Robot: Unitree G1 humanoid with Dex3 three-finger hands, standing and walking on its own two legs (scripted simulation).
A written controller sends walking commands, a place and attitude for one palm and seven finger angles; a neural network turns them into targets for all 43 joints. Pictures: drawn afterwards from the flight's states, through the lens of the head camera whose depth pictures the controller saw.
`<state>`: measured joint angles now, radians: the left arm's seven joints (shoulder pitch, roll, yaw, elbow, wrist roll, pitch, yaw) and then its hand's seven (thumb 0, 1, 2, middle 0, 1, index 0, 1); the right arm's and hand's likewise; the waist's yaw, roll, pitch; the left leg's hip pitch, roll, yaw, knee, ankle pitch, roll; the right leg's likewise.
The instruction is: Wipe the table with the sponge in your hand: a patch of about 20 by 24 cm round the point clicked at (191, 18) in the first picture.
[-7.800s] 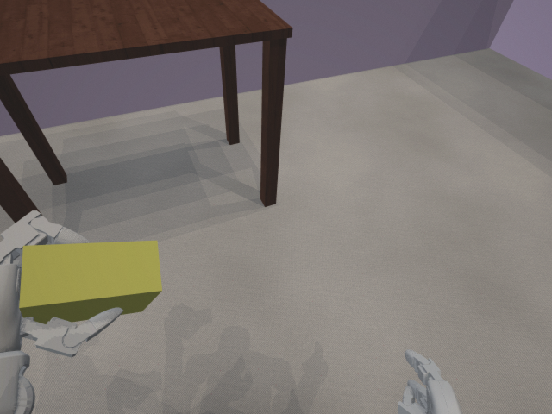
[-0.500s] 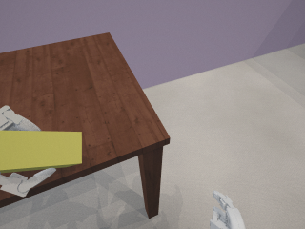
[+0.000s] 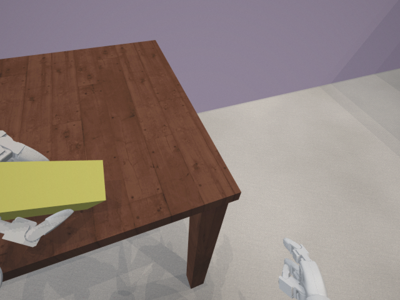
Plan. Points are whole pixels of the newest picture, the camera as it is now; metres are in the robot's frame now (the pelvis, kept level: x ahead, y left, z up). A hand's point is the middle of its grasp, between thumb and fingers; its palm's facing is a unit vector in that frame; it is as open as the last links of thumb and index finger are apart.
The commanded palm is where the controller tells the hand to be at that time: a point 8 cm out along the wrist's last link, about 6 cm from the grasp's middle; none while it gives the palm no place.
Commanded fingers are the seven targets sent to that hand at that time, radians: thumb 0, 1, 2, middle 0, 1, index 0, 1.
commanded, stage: come to a stop and stand still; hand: left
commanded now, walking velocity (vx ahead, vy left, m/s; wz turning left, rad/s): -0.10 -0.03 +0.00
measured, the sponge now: (65, 189) +0.23 +0.22 +0.16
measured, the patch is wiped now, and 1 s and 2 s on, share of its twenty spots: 0.00 0.00 0.00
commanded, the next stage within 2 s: look again from close up in 1.48 s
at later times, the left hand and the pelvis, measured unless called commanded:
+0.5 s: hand (9, 221) +0.18 +0.27 +0.16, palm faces +0.33 -0.87 -0.36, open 10.0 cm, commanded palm +0.12 +0.31 +0.18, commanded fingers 0.00 0.10 1.30 -1.20 -1.60 -1.20 -1.60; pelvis -0.05 +0.03 +0.00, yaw -1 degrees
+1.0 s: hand out of the picture +0.19 +0.31 +0.16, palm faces +0.49 -0.80 -0.34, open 10.0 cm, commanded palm +0.13 +0.33 +0.18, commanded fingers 0.00 0.10 1.30 -1.20 -1.60 -1.20 -1.60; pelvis -0.01 +0.04 +0.00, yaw +4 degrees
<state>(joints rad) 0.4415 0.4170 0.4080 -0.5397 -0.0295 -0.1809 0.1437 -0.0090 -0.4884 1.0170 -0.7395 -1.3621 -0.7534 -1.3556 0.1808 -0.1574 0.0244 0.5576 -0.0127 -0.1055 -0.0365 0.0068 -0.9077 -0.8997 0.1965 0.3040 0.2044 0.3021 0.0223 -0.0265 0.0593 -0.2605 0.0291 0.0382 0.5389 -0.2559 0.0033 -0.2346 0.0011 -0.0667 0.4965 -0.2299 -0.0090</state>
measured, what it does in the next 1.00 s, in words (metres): stands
